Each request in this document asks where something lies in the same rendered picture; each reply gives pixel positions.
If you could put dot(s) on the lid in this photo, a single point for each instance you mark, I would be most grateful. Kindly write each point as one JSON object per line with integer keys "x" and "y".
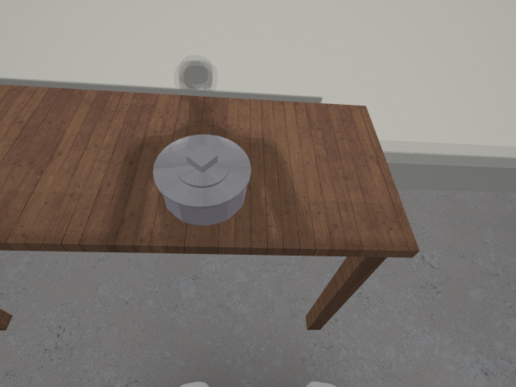
{"x": 184, "y": 185}

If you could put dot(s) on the pot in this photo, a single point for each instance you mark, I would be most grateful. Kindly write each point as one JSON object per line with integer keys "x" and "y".
{"x": 206, "y": 217}

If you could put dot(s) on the knob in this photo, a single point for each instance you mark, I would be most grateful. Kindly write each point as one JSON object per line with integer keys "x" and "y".
{"x": 202, "y": 158}

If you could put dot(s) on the table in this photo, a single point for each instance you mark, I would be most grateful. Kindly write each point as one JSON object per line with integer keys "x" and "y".
{"x": 76, "y": 175}

